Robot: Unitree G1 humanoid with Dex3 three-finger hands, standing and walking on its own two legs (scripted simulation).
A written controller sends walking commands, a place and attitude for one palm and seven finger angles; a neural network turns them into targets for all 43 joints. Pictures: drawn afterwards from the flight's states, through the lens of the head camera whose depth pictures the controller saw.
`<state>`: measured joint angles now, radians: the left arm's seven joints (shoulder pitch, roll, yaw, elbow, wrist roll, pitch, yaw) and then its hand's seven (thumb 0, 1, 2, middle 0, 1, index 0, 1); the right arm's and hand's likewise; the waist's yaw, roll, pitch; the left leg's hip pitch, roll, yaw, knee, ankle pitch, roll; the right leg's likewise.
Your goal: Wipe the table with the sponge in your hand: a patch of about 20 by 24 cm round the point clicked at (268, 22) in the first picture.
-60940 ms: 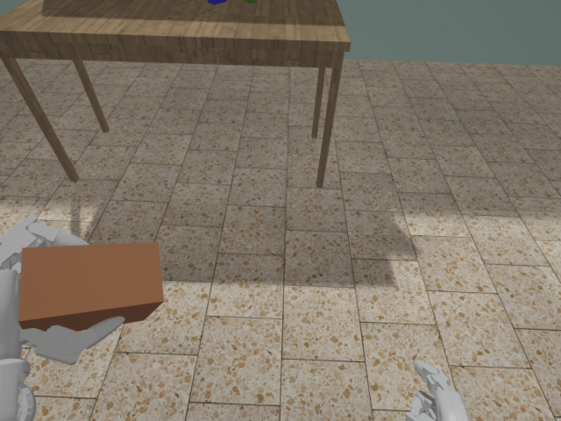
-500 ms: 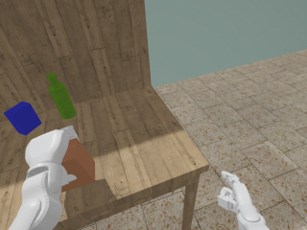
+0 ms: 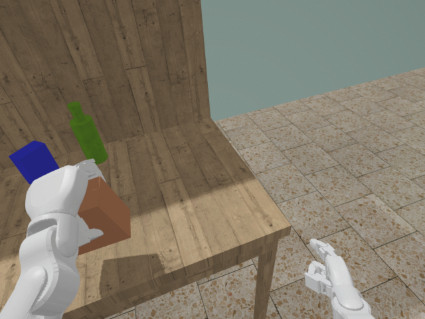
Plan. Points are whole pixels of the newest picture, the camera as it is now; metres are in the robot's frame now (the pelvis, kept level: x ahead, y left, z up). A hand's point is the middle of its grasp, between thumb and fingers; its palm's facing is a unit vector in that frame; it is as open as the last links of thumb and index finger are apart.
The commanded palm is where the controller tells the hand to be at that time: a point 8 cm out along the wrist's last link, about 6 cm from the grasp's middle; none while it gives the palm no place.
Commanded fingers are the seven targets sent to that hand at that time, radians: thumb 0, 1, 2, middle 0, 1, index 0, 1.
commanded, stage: lift the sponge slowly off the table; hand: left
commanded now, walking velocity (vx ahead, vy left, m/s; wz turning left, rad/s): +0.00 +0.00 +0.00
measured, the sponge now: (94, 222) +0.23 +0.27 +0.10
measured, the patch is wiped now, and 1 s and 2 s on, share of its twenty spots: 1.00 1.00 1.00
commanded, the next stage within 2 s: bring the sponge back beside the body in 0.44 s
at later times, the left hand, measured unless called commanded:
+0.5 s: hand (78, 192) +0.23 +0.27 +0.18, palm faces +0.32 -0.20 -0.93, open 10.2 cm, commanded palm +0.18 +0.26 +0.24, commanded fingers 0.00 0.10 1.30 -1.20 -1.60 -1.20 -1.60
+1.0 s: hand (77, 205) +0.22 +0.27 +0.17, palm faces +0.27 -0.20 -0.94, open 10.2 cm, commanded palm +0.17 +0.27 +0.24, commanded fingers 0.00 0.10 1.30 -1.20 -1.60 -1.20 -1.60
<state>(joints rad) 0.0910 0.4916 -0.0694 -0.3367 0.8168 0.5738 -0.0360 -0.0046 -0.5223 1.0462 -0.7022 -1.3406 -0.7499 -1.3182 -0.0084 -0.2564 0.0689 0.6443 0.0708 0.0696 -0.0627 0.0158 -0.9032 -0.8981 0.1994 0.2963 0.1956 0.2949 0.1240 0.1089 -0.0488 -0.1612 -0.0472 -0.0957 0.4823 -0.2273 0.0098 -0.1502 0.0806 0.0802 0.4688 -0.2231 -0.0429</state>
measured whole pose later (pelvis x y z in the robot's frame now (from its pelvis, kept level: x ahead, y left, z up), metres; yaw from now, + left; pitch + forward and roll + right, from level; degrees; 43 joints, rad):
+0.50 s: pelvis +0.00 +0.00 +0.00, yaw +0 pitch -5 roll +0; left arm 0.03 0.52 -0.04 -0.38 0.77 0.63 -0.06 0.00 -0.52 1.05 -0.70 -1.34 -0.75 -1.32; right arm -0.02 -0.26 0.09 0.62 0.08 0.09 -0.07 0.02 -0.90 -0.90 0.20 0.30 0.20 0.30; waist 0.12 0.11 -0.06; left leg -0.18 -0.04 -0.10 0.49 -0.22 0.00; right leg -0.17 0.09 0.08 0.48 -0.22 -0.05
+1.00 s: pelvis -0.01 -0.01 +0.00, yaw +0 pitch -5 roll +0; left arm 0.09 0.52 -0.04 -0.39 0.78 0.60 -0.07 -0.01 -0.52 1.05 -0.70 -1.34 -0.75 -1.32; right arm 0.00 -0.26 0.08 0.62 0.08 0.06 -0.08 0.02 -0.90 -0.90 0.20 0.30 0.20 0.30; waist 0.13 0.11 -0.05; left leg -0.19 -0.04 -0.10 0.50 -0.23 0.00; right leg -0.17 0.09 0.07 0.49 -0.22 -0.05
